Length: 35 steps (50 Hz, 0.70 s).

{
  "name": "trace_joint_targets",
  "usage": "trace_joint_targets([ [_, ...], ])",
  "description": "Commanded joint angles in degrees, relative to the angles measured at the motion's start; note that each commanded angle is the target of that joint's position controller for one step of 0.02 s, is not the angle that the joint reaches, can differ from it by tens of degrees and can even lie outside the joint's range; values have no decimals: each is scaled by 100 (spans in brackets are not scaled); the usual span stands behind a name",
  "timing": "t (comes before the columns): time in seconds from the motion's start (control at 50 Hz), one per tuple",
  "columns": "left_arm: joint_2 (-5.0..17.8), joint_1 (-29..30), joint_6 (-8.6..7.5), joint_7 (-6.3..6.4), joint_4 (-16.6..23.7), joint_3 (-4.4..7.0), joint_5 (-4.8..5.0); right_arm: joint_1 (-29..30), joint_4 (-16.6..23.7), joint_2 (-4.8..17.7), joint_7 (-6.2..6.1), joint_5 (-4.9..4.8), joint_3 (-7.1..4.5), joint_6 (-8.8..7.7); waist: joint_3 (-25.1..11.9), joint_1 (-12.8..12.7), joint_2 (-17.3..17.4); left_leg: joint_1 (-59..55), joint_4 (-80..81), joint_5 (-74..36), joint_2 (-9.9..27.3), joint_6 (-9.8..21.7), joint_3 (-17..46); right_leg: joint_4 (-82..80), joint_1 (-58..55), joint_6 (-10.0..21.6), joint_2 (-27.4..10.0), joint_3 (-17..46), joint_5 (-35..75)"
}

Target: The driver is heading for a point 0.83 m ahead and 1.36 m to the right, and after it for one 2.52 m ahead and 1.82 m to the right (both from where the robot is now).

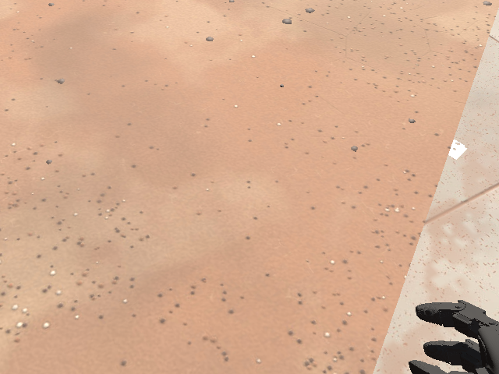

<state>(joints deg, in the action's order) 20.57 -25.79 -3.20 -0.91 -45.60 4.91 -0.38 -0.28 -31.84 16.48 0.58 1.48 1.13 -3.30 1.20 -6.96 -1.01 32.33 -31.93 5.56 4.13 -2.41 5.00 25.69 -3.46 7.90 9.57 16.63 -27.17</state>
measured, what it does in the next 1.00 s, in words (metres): walks ahead, turning right: left foot, then right foot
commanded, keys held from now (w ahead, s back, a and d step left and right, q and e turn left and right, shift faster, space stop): w+e+shift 0.84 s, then w+shift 0.16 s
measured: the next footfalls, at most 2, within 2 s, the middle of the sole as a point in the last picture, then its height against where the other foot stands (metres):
left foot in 0.02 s outside the picture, level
right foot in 0.48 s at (322, 346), level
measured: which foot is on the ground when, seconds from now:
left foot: up 0.00-0.00, down 0.02-0.46, up 0.48-0.84, down 0.86-1.00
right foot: down 0.00-0.00, up 0.02-0.46, down 0.48-0.88, up 0.90-1.00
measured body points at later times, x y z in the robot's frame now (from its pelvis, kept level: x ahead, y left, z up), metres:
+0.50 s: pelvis +0.43 -0.04 -0.03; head +0.46 -0.05 +0.42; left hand +0.75 +0.07 -0.09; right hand +0.27 -0.26 -0.16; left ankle +0.22 +0.19 -0.62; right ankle +0.52 -0.09 -0.72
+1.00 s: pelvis +0.84 -0.25 +0.01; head +0.85 -0.27 +0.46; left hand +1.15 -0.16 -0.09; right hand +0.68 -0.51 -0.09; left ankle +0.96 -0.18 -0.72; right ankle +0.68 -0.21 -0.61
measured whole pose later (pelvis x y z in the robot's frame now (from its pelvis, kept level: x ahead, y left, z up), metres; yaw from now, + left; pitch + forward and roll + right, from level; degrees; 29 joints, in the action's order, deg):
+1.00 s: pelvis +0.84 -0.25 +0.01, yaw -55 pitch +1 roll +2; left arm 21.3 -14.4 -2.8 -1.6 -43.7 3.5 -2.1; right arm -14.2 -40.8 17.3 -0.4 3.1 -2.7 -3.5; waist 1.3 -0.1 -2.1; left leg 18.2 -32.1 15.1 0.8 -1.5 -2.0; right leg 73.8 23.0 6.9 4.7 4.4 -18.0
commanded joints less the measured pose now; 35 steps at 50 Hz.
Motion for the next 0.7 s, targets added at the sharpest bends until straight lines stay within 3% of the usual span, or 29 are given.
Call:
trace_joint_targets([
  [0.02, 646, 988, -176, -2, 615, 114, -25, -3237, -435, 1550, -281, 131, -652, -83, -1674, 2076, 668, -4957, 95, 2207, 586, 274, 497, 3631, 2707, 18, -362, 31, 3524],
  [0.04, -224, 520, -182, 12, 957, -121, 174, -3079, -413, 1989, -275, 338, -715, -83, -2151, 1420, 2384, -5695, 1467, 4119, 2253, 658, 3727, 5200, 4288, -130, 159, -576, -410],
  [0.06, 123, 672, -104, 69, 953, -170, 42, -2309, -330, 1646, -236, 225, -726, -42, -1622, 1172, 2097, -5015, 1912, 4767, 2254, 845, 4631, 5697, 4978, -52, -380, -863, 249],
  [0.08, 383, 1038, -19, 37, 885, -114, -83, -1821, -250, 1088, -213, 163, -610, -10, -945, 1144, 1228, -4307, 1757, 4435, 1993, 840, 3540, 5575, 5044, -61, -779, -1029, 786],
  [0.1, 399, 1269, 43, -50, 882, -110, -147, -1730, -354, 824, -177, 150, -549, 6, -529, 1105, 642, -3712, 1685, 3389, 1712, 790, 2538, 5329, 4918, -108, -1002, -1137, 1014],
  [0.12, 315, 1492, 107, -147, 938, -113, -183, -1826, -514, 750, -175, 149, -521, -7, -276, 1069, 513, -3320, 1739, 2552, 1456, 675, 1753, 5196, 4810, -151, -1149, -1154, 1042],
  [0.14, 174, 1508, 189, -238, 1029, -148, -190, -1939, -695, 668, -171, 121, -489, -55, -111, 955, 689, -3042, 1809, 2074, 1381, 635, 1262, 5143, 4785, -204, -1263, -1153, 1048],
  [0.18, -57, 1791, 320, -324, 1239, -233, -174, -2111, -966, 478, -76, 7, -447, -181, 107, 834, 683, -2867, 1999, 1134, 1315, 535, 501, 5079, 4998, -238, -1421, -1213, 1267],
  [0.22, -69, 2161, 362, -363, 1470, -277, -173, -2030, -1062, 470, -22, -16, -443, -280, 217, 725, 598, -2661, 2207, 171, 1226, 497, -299, 4786, 5007, -269, -1443, -1340, 1779],
  [0.26, -65, 2402, 382, -387, 1633, -314, -139, -1930, -1133, 554, -21, 23, -451, -353, 404, 578, 614, -2497, 2356, -521, 1133, 480, -982, 4200, 4922, -267, -1491, -1476, 2282],
  [0.32, -17, 3086, 371, -490, 1749, -359, -155, -2218, -1362, 662, -64, 25, -482, -354, 783, 742, 282, -2774, 2651, -1393, 819, 377, -1809, 2793, 4601, -58, -1298, -2226, 2624],
  [0.34, -88, 3198, 352, -518, 1773, -392, -148, -2316, -1422, 756, -89, 38, -494, -338, 816, 729, 269, -2897, 2576, -2274, 806, 316, -2045, 2332, 4281, 78, -1180, -2449, 2609],
  [0.38, -31, 3021, 325, -481, 1636, -362, -126, -2571, -1450, 1014, -155, 21, -543, -262, 460, 595, 460, -3441, 1858, -5316, 839, 224, -2222, 1987, 3558, 269, -687, -2897, 2369],
  [0.4, 76, 2645, 318, -431, 1525, -314, -117, -2548, -1421, 1216, -200, 18, -594, -185, 177, 330, 651, -3673, 1244, -6347, 966, 207, -2207, 1915, 3154, 355, -515, -2916, 2082],
  [0.42, 268, 1877, 302, -369, 1316, -219, -103, -2386, -1361, 1405, -229, 39, -650, -84, -257, -117, 767, -3667, 222, -6950, 1106, 248, -2147, 1908, 2358, 467, -359, -2837, 1777],
  [0.44, 495, 721, 279, -286, 969, -77, -84, -2097, -1231, 1511, -233, 47, -688, 9, -745, -631, 854, -3256, -1154, -7008, 1214, 367, -1996, 1788, 1141, 632, -249, -2614, 1513],
  [0.46, 730, -318, 253, -144, 556, 115, -67, -1902, -1123, 1427, -193, 72, -690, 64, -1141, -983, 519, -2128, -3083, -5155, 1001, 359, -1939, 1227, -489, 814, -276, -2092, 1398],
  [0.48, 1120, 181, 330, 2, 540, 283, 96, -1812, -942, 719, -76, 143, -544, 62, -708, -349, -892, -318, -5230, 1325, -175, 211, -1878, 969, -1047, 1002, -1075, -629, 1216],
  [0.5, 1684, 489, 424, -12, 897, 353, -140, -1985, -170, 697, -64, 12, -481, -63, -1696, 119, -1274, 1668, -6626, 2373, -651, -13, -770, -47, -2507, 2196, -2211, 2544, 963],
  [0.52, 1442, 186, 434, 68, 917, 360, -134, -1427, -82, 887, -58, 39, -444, -236, -1629, -150, -128, 2014, -6253, 1877, -305, 30, -51, -867, -2217, 2059, -2393, 3064, 443],
  [0.54, 1162, 308, 365, 119, 720, 306, -103, -1325, -119, 850, -60, 9, -401, -316, -688, 133, 309, 1924, -5535, 1612, -63, 61, -11, -1152, -1204, 1855, -2295, 2752, 640],
  [0.56, 970, 437, 257, 147, 605, 244, -88, -1204, -147, 798, -80, 73, -373, -296, -190, 448, 646, 1517, -4933, 1630, 125, 21, -27, -1188, -250, 1661, -2029, 2241, 1232],
  [0.6, 711, 780, 60, 194, 618, 110, -67, -1479, -281, 763, -87, 270, -345, -55, 90, 923, 713, 720, -4244, 1892, 312, -136, -18, -1182, 1046, 1501, -1570, 1376, 2038],
  [0.64, 620, 765, -76, 137, 572, 55, -18, -1141, -139, 631, -48, 275, -307, 112, 303, 971, 595, 374, -3296, 1991, 417, -265, -165, -1403, 1944, 1430, -1272, 987, 2029],
  [0.7, 658, 812, -162, 72, 535, 102, -40, -126, 257, 274, 56, 117, -145, 93, 505, 725, 279, -518, -1588, 66, 246, -273, -405, -1594, 2845, 1058, -779, 536, 2424],
])
Keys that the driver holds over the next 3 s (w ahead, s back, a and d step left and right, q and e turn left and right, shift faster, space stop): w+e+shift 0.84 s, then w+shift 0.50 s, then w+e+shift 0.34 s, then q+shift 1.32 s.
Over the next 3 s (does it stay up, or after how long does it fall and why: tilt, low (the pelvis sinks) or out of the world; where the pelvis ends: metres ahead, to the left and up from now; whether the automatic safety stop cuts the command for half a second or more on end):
stays up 1.30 -1.20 0.02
